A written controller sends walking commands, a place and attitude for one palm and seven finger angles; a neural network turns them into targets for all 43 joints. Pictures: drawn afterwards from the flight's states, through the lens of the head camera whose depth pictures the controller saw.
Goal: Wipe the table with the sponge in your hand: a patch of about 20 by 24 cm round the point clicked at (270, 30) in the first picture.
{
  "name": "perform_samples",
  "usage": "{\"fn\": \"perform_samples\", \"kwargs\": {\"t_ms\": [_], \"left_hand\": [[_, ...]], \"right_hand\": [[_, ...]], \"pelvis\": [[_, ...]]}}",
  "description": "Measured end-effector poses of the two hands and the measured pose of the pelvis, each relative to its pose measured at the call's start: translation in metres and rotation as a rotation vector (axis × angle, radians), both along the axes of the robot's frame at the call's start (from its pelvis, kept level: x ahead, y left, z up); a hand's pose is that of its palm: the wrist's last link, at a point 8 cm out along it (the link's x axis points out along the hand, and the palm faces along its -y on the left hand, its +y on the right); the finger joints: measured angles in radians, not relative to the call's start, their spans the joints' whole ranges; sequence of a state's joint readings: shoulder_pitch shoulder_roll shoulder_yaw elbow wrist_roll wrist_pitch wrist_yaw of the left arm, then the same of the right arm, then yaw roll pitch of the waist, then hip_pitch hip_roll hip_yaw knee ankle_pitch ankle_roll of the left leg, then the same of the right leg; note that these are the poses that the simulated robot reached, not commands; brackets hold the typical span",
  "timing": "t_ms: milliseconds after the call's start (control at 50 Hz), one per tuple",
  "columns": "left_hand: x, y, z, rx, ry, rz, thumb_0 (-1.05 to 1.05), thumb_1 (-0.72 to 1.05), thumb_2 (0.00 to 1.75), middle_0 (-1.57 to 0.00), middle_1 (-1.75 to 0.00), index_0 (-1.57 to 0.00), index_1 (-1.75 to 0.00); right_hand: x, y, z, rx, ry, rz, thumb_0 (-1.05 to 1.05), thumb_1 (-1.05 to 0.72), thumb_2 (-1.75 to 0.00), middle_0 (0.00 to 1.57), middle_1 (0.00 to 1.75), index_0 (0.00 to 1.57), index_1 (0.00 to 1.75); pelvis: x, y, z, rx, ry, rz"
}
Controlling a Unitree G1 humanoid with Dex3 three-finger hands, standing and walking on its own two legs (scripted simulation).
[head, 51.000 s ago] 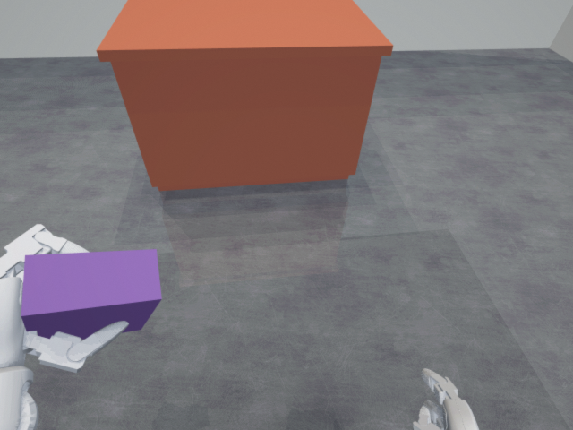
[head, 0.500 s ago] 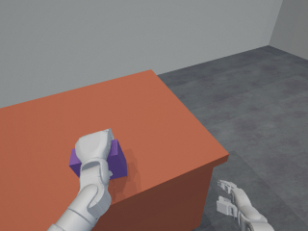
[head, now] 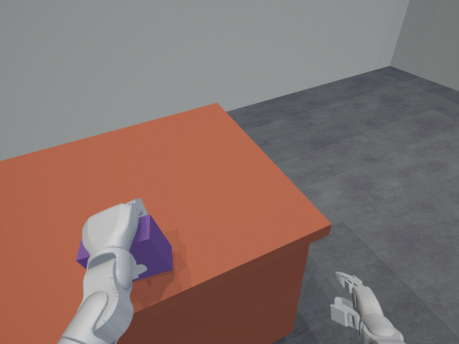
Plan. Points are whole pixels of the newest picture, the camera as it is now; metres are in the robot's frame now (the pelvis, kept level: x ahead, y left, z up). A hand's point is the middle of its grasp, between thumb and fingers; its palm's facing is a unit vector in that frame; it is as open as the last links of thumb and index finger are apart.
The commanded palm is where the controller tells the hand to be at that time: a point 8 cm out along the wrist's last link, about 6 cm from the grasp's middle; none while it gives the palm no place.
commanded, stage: slide back across to the middle lane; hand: left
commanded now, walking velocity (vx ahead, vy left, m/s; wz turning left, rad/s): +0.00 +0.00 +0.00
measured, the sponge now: (133, 257) +0.26 +0.22 +0.03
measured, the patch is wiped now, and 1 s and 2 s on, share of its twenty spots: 0.95 0.95 0.95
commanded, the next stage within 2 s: wipe forward along the middle lane in 0.04 s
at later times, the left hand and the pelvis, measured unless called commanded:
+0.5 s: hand (118, 239) +0.28 +0.25 +0.06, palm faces +0.03 -0.12 -0.99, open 9.8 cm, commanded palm +0.25 +0.26 +0.10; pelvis +0.00 +0.00 +0.00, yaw +1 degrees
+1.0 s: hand (114, 224) +0.31 +0.27 +0.06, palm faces -0.04 -0.06 -1.00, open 9.8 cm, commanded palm +0.30 +0.29 +0.09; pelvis -0.02 -0.01 -0.01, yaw +2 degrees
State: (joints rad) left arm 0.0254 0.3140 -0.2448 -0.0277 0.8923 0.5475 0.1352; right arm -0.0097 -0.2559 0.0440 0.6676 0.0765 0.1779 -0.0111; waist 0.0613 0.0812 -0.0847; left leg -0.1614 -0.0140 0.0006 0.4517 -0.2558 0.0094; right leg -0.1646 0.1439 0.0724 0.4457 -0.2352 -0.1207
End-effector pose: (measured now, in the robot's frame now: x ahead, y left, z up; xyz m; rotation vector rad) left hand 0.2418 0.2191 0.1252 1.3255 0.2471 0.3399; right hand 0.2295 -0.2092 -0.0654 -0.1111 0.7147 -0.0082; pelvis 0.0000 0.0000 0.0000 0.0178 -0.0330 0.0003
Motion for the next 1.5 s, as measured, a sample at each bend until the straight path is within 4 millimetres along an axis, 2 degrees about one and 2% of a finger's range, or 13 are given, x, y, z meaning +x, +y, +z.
{"fn": "perform_samples", "kwargs": {"t_ms": [180, 400, 580, 780, 1040, 1220, 1360, 1500], "left_hand": [[-0.002, 0.019, 0.000, 0.017, 0.030, 0.051, -0.03, -0.50, 1.08, -0.71, -1.37, -0.78, -1.37], [0.011, 0.019, -0.007, 0.084, 0.080, 0.049, -0.05, -0.52, 1.10, -0.73, -1.36, -0.80, -1.34], [0.019, 0.025, -0.007, 0.091, 0.092, 0.075, -0.04, -0.53, 1.10, -0.74, -1.35, -0.81, -1.33], [0.034, 0.032, -0.007, 0.122, 0.123, 0.066, -0.02, -0.53, 1.10, -0.74, -1.35, -0.81, -1.33], [0.060, 0.048, -0.007, 0.150, 0.160, 0.053, 0.00, -0.55, 1.11, -0.75, -1.33, -0.82, -1.33], [0.084, 0.064, -0.004, 0.165, 0.169, 0.060, 0.01, -0.56, 1.13, -0.76, -1.31, -0.81, -1.34], [0.099, 0.073, -0.006, 0.167, 0.190, 0.071, 0.02, -0.56, 1.13, -0.76, -1.31, -0.81, -1.35], [0.107, 0.080, -0.007, 0.173, 0.186, 0.065, 0.01, -0.57, 1.13, -0.76, -1.31, -0.82, -1.34]], "right_hand": [[0.000, -0.003, -0.002, -0.024, 0.006, -0.005, 0.02, -0.91, -0.90, 0.20, 0.30, 0.20, 0.30], [0.004, 0.003, -0.005, -0.028, -0.003, 0.010, 0.02, -0.91, -0.90, 0.20, 0.30, 0.20, 0.30], [-0.005, 0.004, -0.009, -0.031, 0.011, 0.014, 0.02, -0.91, -0.90, 0.20, 0.30, 0.20, 0.30], [-0.032, -0.014, -0.021, -0.062, 0.062, -0.025, 0.01, -0.91, -0.90, 0.20, 0.30, 0.20, 0.30], [-0.086, -0.049, -0.046, -0.101, 0.188, -0.109, 0.01, -0.91, -0.90, 0.20, 0.30, 0.20, 0.30], [-0.119, -0.065, -0.059, -0.105, 0.266, -0.172, 0.01, -0.91, -0.90, 0.20, 0.30, 0.20, 0.30], [-0.132, -0.070, -0.064, -0.106, 0.311, -0.194, 0.01, -0.91, -0.90, 0.20, 0.30, 0.20, 0.30], [-0.133, -0.067, -0.066, -0.105, 0.329, -0.194, 0.01, -0.91, -0.90, 0.20, 0.30, 0.20, 0.30]], "pelvis": [[0.001, 0.000, 0.000, -0.004, 0.000, 0.005], [-0.001, 0.002, 0.000, -0.002, 0.020, 0.016], [-0.006, -0.001, -0.001, 0.000, 0.029, 0.027], [-0.015, -0.007, -0.002, 0.000, 0.047, 0.035], [-0.025, -0.015, -0.006, -0.001, 0.094, 0.028], [-0.026, -0.018, -0.010, -0.002, 0.141, 0.004], [-0.023, -0.017, -0.011, -0.005, 0.168, 0.003], [-0.019, -0.013, -0.012, -0.007, 0.191, 0.001]]}}
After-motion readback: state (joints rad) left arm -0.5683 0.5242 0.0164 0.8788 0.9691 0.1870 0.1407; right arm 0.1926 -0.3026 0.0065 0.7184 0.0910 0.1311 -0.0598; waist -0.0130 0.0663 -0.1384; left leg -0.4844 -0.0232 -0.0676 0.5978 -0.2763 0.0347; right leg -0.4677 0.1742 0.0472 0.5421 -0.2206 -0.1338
